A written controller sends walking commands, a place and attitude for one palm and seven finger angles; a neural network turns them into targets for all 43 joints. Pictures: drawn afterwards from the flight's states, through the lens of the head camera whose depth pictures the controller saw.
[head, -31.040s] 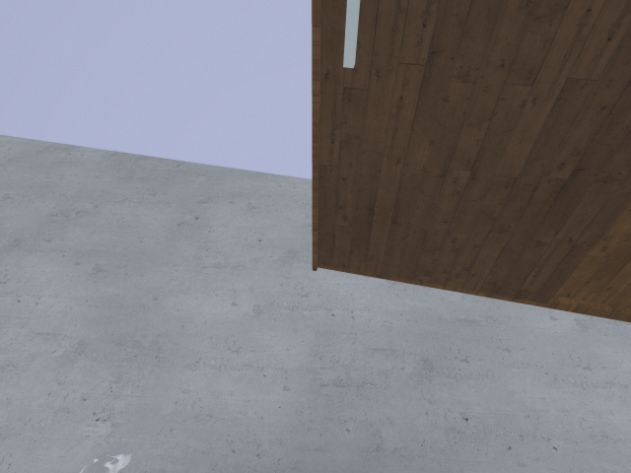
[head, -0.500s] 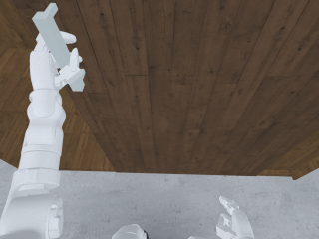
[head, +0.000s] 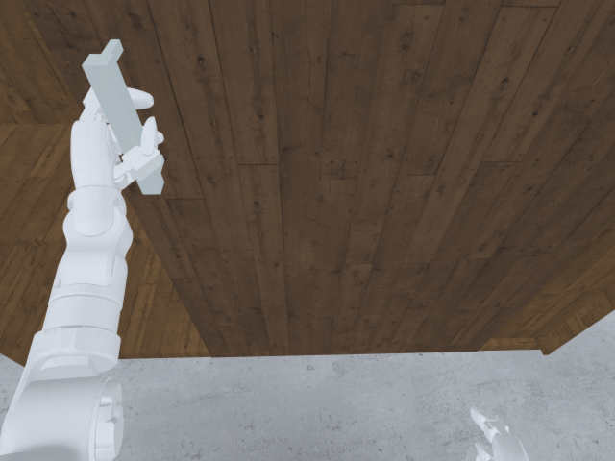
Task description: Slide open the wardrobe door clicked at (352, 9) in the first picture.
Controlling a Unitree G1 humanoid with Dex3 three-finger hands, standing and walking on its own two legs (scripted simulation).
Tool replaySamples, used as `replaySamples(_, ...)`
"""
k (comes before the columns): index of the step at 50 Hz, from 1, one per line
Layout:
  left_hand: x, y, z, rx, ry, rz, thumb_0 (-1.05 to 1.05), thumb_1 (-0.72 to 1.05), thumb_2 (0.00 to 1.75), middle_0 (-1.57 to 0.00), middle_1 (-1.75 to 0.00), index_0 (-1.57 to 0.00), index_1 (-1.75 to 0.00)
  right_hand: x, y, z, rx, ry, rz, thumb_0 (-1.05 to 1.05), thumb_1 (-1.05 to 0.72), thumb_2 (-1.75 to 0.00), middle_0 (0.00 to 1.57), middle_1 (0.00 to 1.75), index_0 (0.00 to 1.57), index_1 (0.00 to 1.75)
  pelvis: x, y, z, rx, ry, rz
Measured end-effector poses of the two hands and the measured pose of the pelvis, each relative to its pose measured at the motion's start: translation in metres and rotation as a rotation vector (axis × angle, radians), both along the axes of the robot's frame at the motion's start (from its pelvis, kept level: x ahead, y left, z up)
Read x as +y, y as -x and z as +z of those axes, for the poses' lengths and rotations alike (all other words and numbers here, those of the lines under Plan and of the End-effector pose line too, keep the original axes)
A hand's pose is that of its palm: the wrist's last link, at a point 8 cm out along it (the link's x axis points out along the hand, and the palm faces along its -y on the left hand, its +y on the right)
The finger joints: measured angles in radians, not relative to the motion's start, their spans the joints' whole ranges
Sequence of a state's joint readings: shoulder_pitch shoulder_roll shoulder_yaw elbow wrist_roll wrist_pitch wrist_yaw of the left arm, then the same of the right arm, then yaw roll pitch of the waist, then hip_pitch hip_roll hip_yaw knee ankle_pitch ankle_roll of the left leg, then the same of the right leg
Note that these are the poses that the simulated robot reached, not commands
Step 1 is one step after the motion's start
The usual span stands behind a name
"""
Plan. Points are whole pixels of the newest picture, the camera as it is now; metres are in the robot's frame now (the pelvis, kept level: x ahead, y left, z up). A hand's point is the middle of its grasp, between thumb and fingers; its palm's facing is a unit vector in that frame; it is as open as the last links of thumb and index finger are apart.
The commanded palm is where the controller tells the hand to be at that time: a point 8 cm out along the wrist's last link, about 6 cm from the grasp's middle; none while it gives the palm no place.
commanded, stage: stop walking and hold the door there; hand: left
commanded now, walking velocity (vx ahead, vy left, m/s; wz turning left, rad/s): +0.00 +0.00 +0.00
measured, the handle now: (135, 123) +0.46 +0.25 +0.19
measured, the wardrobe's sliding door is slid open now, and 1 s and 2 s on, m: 0.59 0.59 0.59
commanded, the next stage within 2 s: loosen the grip on the handle in 0.14 s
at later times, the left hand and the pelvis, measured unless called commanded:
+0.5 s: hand (136, 151) +0.41 +0.23 +0.18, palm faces +0.33 -0.93 -0.17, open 9.4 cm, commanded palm +0.39 +0.26 +0.17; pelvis -0.03 -0.01 -0.01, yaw +1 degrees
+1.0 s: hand (146, 152) +0.42 +0.22 +0.18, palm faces +0.27 -0.95 -0.14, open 14.5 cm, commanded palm +0.39 +0.28 +0.17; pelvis +0.01 +0.01 -0.01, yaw -2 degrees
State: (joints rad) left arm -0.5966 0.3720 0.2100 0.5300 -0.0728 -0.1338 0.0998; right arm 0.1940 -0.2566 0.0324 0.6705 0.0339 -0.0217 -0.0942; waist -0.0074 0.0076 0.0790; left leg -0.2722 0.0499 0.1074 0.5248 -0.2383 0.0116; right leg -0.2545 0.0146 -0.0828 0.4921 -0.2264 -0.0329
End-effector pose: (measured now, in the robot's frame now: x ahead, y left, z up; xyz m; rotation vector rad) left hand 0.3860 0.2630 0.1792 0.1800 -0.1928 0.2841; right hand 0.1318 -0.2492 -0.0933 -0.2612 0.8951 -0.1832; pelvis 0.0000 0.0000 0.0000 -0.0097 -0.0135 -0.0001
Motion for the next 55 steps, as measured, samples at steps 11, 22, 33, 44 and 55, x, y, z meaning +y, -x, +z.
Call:
replaySamples(11,0.001,0.001,0.001,0.02,-0.009,-0.001,-0.13,0.71,0.74,-0.45,-1.4,-0.34,-1.4,0.013,0.022,-0.014,0.066,-0.041,-0.012,0.01,-0.9,-0.9,0.2,0.3,0.2,0.3,0.003,0.0,0.0,0.003,-0.002,-0.004)
replaySamples(22,0.015,0.007,0.011,0.05,0.058,0.016,-0.06,0.33,0.66,-0.47,-1.41,-0.42,-1.4,-0.016,0.04,0.006,-0.064,-0.002,0.011,0.01,-0.9,-0.9,0.2,0.3,0.2,0.3,-0.004,0.02,-0.003,0.042,-0.013,0.014)
replaySamples(33,0.003,0.0,0.001,0.008,0.026,-0.004,-0.01,-0.36,0.3,-0.41,-1.34,-0.34,-1.33,-0.029,0.089,-0.004,0.008,0.026,-0.044,0.01,-0.9,-0.9,0.2,0.3,0.2,0.3,-0.007,0.034,-0.011,0.071,-0.013,-0.014)
replaySamples(44,0.004,0.0,0.0,-0.013,-0.008,-0.014,-0.01,-0.54,0.21,-0.41,-1.3,-0.27,-1.2,-0.005,0.077,-0.014,0.023,-0.02,-0.063,0.01,-0.9,-0.9,0.2,0.3,0.2,0.3,0.003,0.009,-0.008,0.064,-0.003,-0.036)
replaySamples(55,0.013,-0.004,0.001,-0.012,0.008,-0.045,-0.01,-0.56,0.2,-0.49,-1.3,-0.32,-1.2,0.014,-0.007,0.004,-0.109,-0.025,0.007,0.01,-0.9,-0.9,0.2,0.3,0.2,0.3,0.009,-0.016,-0.004,0.071,-0.003,-0.036)
